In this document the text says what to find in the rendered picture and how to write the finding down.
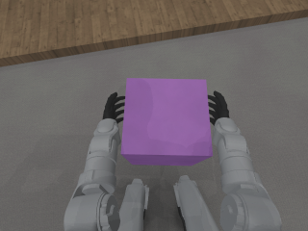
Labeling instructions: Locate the robot right hand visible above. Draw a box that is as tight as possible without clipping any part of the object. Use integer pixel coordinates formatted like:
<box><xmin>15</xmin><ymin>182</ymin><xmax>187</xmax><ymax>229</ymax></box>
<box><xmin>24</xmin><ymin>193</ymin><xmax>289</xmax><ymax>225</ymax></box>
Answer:
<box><xmin>207</xmin><ymin>91</ymin><xmax>230</xmax><ymax>126</ymax></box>

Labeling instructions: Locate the robot left shin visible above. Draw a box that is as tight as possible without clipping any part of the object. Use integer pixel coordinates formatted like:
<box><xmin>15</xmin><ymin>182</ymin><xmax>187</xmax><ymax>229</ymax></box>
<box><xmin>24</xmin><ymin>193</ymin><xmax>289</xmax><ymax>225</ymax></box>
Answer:
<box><xmin>126</xmin><ymin>178</ymin><xmax>143</xmax><ymax>190</ymax></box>

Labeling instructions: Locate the robot left upper arm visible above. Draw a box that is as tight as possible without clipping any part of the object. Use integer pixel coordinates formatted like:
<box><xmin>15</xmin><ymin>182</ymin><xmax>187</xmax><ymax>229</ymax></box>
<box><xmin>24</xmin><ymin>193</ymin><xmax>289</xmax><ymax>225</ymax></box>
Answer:
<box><xmin>64</xmin><ymin>192</ymin><xmax>120</xmax><ymax>231</ymax></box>

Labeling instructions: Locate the robot left hand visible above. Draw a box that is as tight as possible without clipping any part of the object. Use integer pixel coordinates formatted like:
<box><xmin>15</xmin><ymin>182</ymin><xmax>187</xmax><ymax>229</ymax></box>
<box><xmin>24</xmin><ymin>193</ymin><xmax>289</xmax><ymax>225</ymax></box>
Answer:
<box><xmin>102</xmin><ymin>92</ymin><xmax>125</xmax><ymax>124</ymax></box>

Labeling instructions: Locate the robot right upper arm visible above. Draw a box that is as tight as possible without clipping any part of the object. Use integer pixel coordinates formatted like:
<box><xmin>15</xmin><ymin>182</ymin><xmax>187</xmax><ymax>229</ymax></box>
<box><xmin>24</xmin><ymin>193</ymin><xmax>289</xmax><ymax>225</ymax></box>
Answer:
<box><xmin>219</xmin><ymin>192</ymin><xmax>292</xmax><ymax>231</ymax></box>

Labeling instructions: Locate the carton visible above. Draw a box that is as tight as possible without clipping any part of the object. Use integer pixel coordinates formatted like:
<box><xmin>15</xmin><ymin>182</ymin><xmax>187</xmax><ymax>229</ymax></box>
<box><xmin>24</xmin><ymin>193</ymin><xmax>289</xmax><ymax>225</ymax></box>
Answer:
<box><xmin>120</xmin><ymin>78</ymin><xmax>213</xmax><ymax>167</ymax></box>

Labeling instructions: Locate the robot right foot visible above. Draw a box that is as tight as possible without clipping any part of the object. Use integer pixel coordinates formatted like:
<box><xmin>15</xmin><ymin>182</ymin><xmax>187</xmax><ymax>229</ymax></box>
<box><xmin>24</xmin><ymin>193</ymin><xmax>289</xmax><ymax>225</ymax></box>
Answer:
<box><xmin>177</xmin><ymin>205</ymin><xmax>187</xmax><ymax>231</ymax></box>

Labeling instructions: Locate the left robot forearm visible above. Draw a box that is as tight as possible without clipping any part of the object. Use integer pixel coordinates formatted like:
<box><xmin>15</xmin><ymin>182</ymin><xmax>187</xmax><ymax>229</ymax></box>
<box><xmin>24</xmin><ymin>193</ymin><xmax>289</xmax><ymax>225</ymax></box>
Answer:
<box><xmin>64</xmin><ymin>118</ymin><xmax>121</xmax><ymax>219</ymax></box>

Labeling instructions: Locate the right robot forearm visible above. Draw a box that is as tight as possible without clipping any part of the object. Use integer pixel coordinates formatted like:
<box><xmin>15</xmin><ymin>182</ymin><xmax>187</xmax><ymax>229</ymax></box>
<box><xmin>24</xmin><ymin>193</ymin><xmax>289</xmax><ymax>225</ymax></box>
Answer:
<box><xmin>212</xmin><ymin>117</ymin><xmax>282</xmax><ymax>230</ymax></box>

